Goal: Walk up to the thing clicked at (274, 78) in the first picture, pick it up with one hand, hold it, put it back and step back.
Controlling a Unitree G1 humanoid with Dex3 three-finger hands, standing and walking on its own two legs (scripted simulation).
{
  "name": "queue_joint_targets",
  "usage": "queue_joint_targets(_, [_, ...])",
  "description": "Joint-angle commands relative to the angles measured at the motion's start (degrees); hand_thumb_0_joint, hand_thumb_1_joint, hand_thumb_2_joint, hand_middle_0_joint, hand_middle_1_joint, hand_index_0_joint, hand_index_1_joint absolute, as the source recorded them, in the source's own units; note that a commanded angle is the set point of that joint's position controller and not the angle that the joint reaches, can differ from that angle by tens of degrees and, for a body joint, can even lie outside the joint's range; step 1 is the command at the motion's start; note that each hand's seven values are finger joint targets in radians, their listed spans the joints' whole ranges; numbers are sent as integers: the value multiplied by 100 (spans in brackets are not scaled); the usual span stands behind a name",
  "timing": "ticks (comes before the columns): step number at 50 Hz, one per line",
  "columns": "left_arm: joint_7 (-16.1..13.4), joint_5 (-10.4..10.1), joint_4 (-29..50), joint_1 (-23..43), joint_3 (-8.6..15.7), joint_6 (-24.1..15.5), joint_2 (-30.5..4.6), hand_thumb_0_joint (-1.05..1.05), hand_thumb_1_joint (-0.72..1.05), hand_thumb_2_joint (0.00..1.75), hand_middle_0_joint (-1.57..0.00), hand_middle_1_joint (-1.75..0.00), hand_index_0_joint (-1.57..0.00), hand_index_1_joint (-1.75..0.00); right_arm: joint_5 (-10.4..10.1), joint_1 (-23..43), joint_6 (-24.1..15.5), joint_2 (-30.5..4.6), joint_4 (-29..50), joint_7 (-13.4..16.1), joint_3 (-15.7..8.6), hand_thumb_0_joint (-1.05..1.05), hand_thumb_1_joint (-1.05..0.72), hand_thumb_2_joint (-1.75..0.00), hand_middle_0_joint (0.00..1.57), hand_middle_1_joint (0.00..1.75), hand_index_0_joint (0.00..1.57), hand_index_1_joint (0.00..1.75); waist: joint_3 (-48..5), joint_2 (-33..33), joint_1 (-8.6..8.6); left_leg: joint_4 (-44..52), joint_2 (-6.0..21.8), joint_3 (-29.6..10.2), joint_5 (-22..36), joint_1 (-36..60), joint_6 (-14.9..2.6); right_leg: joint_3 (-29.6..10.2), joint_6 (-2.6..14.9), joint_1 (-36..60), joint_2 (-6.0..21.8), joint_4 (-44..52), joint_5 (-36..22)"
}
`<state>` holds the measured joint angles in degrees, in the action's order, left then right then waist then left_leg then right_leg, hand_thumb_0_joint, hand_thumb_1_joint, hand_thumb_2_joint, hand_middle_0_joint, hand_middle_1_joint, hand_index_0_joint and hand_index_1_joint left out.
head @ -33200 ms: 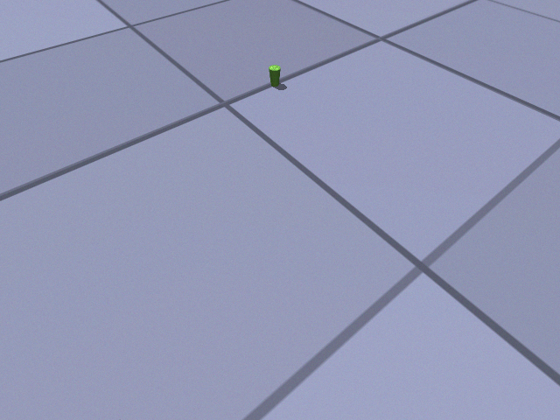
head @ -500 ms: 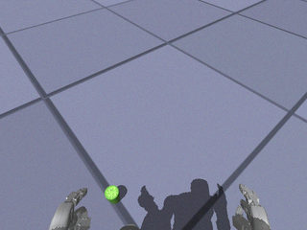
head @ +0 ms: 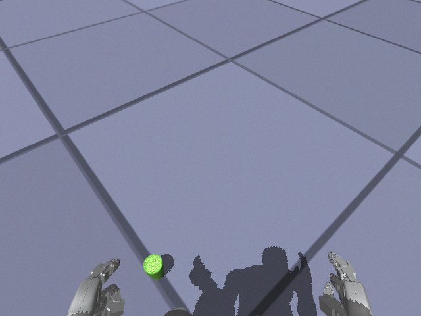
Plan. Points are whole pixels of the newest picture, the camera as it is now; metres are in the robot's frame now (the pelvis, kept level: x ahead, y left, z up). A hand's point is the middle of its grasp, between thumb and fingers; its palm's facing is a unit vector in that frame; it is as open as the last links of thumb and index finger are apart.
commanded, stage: home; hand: left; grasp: from above
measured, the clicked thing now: (155, 268) +0.41 +0.25 -0.65
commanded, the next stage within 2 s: stand in 0.14 s
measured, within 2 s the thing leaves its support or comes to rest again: neither
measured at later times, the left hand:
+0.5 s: hand out of the picture +0.12 +0.24 -0.10, palm faces +0.03 -0.95 -0.32, open 7.4 cm
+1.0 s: hand out of the picture +0.00 +0.27 -0.10, palm faces +0.03 -0.94 -0.33, open 7.3 cm
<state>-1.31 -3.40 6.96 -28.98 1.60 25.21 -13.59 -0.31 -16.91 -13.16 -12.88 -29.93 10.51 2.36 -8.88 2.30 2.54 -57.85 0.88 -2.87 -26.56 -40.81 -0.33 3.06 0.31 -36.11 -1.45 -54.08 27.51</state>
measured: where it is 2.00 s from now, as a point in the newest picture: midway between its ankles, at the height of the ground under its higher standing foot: outside the picture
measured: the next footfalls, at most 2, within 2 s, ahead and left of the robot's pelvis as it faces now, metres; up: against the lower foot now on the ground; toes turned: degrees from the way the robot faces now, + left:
none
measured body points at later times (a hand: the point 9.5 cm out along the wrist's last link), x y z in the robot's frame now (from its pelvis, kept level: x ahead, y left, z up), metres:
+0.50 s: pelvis -0.01 +0.01 +0.03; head +0.00 +0.02 +0.48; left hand +0.12 +0.29 -0.08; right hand +0.11 -0.27 -0.08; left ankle +0.02 +0.11 -0.68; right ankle +0.00 -0.12 -0.68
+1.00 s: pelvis -0.02 +0.03 +0.06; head -0.03 +0.03 +0.51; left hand +0.00 +0.31 -0.08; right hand +0.05 -0.25 -0.08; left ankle +0.02 +0.11 -0.68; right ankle +0.00 -0.12 -0.68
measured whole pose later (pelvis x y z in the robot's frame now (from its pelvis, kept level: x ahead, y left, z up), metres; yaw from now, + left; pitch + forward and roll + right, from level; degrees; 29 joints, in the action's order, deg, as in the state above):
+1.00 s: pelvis -0.02 +0.03 +0.06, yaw +0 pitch -5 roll +0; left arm -1.7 1.9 -64.3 -12.8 2.2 1.0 -16.7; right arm 2.0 -9.7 0.5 -15.9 -62.5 1.0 -2.1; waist 3.5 0.3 -1.0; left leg -22.4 -3.1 0.4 -9.0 -8.7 -2.9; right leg -0.1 -2.4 -6.6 2.7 -22.9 11.6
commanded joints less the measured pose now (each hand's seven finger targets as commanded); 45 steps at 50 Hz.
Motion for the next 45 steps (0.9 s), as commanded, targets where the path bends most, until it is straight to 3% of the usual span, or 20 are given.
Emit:
queue_joint_targets(1, [-35,18,1120,83,358,-297,-593,0,90,90,-20,-30,-20,-30,-28,368,-361,-697,910,88,-330,0,-90,-90,20,30,20,30,-444,17,-9,922,-79,30,945,710,-98,-17,-3,92,-19,962,-964])
queue_joint_targets(9, [-42,33,1199,203,318,-331,-570,0,90,90,-20,-30,-20,-30,-36,405,-354,-713,900,88,-342,0,-90,-90,20,30,20,30,-302,155,-26,1095,-22,-99,638,663,-55,49,36,-43,-43,890,-660])
queue_joint_targets(11, [-49,19,1108,36,386,-310,-617,0,90,90,-20,-30,-20,-30,-33,355,-357,-701,912,99,-345,0,-90,-90,20,30,20,30,-517,24,-9,932,-60,-7,1010,738,-85,18,12,91,-36,911,-990])
queue_joint_targets(12, [-247,739,-902,1683,348,-1502,-1068,0,90,90,-20,-30,-20,-30,649,769,265,-1274,-534,-243,-567,0,-90,-90,20,30,20,30,757,-313,-490,1388,144,-298,2041,761,-336,-542,194,1261,490,1196,-1155])
queue_joint_targets(13, [-216,756,-1875,1249,466,-1876,-1154,0,90,90,-20,-30,-20,-30,640,753,498,-1305,-563,-434,-679,0,-90,-90,20,30,20,30,279,-654,-397,1276,32,-55,1988,1224,-378,-906,396,1305,598,1425,-1131])
queue_joint_targets(14, [-169,713,-2080,1253,422,-2062,-1152,0,90,90,-20,-30,-20,-30,709,698,606,-1360,-441,-525,-690,0,-90,-90,20,30,20,30,241,-552,-272,1321,40,-179,2011,1355,-393,-1075,469,1170,566,1508,-1255])
queue_joint_targets(16, [-128,752,-2578,1432,336,-2258,-1214,0,90,90,-20,-30,-20,-30,512,659,686,-1176,-743,-737,-637,0,-90,-90,20,30,20,30,82,-396,-324,1531,28,-146,1762,1770,-360,-1110,406,1509,732,1540,-1474])
queue_joint_targets(17, [-111,704,-2852,1577,343,-2270,-1190,0,90,90,-20,-30,-20,-30,397,665,720,-1122,-855,-829,-629,0,-90,-90,20,30,20,30,125,-544,-359,1608,-37,-82,1563,1854,-329,-1095,353,1554,770,1721,-1310])
queue_joint_targets(19, [-108,633,-3343,1686,370,-2318,-1169,0,90,90,-20,-30,-20,-30,314,822,753,-1127,-1018,-923,-678,0,-90,-90,20,30,20,30,68,-465,-418,1739,-2,-163,1791,2151,-318,-1005,276,1612,746,1886,-1471])
queue_joint_targets(21, [-117,609,-3833,1888,364,-2413,-1139,0,90,90,-20,-30,-20,-30,333,777,828,-1132,-1277,-948,-671,0,-90,-90,20,30,20,30,158,-328,-372,2059,84,-249,1934,2348,-329,-883,172,1727,693,1928,-1561])
queue_joint_targets(23, [-128,581,-4285,1843,353,-2469,-1062,0,90,90,-20,-30,-20,-30,354,863,872,-1178,-1480,-933,-679,0,-90,-90,20,30,20,30,328,-10,-447,2395,221,-460,2056,2444,-360,-698,85,1882,592,1992,-1614])
queue_joint_targets(27, [-124,559,-4986,1943,334,-2547,-1078,0,90,90,-20,-30,-20,-30,318,857,986,-1184,-1830,-890,-663,0,-90,-90,20,30,20,30,576,-144,-373,2795,230,-430,2185,2744,-297,-722,99,2163,631,2464,-1851])
queue_joint_targets(30, [-124,543,-5439,1933,311,-2531,-1068,0,90,90,-20,-30,-20,-30,301,952,1056,-1284,-2078,-870,-671,0,-90,-90,20,30,20,30,860,34,-390,3393,326,-610,1430,2754,-280,-641,67,2317,581,2814,-1428])
queue_joint_targets(33, [-115,536,-5816,1954,300,-2566,-1132,0,90,90,-20,-30,-20,-30,279,954,1108,-1336,-2312,-848,-674,0,-90,-90,20,30,20,30,981,-52,-347,3700,340,-606,1339,2895,-237,-640,40,2538,612,3063,-1542])
queue_joint_targets(37, [-105,513,-6222,1874,283,-2538,-1149,0,90,90,-20,-30,-20,-30,251,927,1153,-1456,-2548,-836,-703,0,-90,-90,20,30,20,30,1092,231,-356,4348,475,-855,629,2858,-189,-512,-34,2749,561,3080,-1468])
queue_joint_targets(45, [-103,550,-6731,1751,228,-2572,-1193,0,90,90,-20,-30,-20,-30,210,1039,1192,-1455,-2814,-858,-707,0,-90,-90,20,30,20,30,1285,-29,-374,4448,436,-750,556,2983,-170,-587,-42,2743,658,3475,-1316])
